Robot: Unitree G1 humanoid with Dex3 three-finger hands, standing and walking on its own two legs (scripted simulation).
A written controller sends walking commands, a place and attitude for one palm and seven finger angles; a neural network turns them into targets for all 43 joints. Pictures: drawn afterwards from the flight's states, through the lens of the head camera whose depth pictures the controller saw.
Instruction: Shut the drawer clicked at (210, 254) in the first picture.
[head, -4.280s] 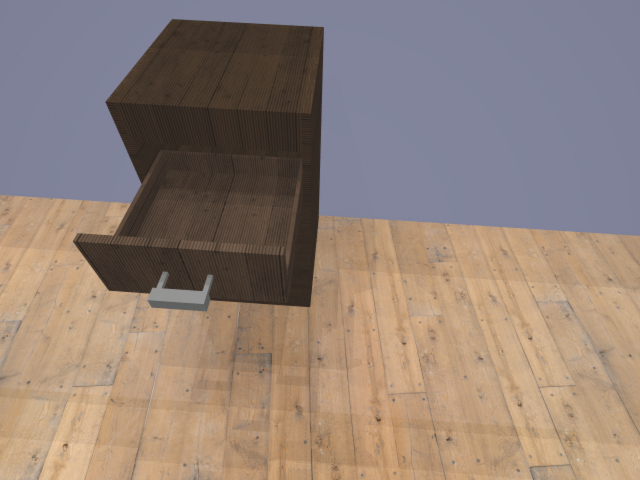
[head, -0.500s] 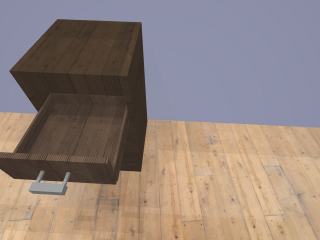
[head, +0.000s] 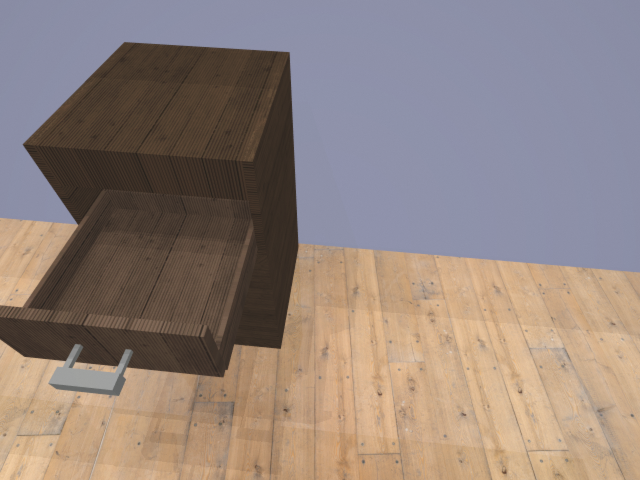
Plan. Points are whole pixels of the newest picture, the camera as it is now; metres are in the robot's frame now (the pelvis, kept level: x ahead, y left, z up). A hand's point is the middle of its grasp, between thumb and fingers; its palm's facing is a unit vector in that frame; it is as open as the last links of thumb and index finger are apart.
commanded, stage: come to a stop and stand still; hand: left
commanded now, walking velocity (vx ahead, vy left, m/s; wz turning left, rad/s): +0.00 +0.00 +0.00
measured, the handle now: (95, 367) +0.30 +0.40 -0.17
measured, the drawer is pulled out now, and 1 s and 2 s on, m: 0.30 0.30 0.30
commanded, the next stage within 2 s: look again from close up in 0.08 s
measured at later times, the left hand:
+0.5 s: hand out of the picture +0.00 +0.22 -0.18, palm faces +0.01 -0.97 -0.22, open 7.4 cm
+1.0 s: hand out of the picture -0.06 +0.22 -0.18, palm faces +0.03 -0.98 -0.18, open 7.4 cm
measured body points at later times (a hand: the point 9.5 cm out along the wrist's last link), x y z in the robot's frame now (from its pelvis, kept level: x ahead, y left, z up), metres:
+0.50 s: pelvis -0.02 +0.05 -0.01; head -0.04 +0.04 +0.44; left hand +0.00 +0.28 -0.16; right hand -0.01 -0.18 -0.17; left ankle +0.00 +0.14 -0.74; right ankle -0.06 -0.07 -0.74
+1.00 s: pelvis -0.03 +0.06 -0.01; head -0.01 +0.05 +0.44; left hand -0.06 +0.27 -0.17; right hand -0.03 -0.17 -0.17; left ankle +0.00 +0.14 -0.74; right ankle -0.06 -0.07 -0.74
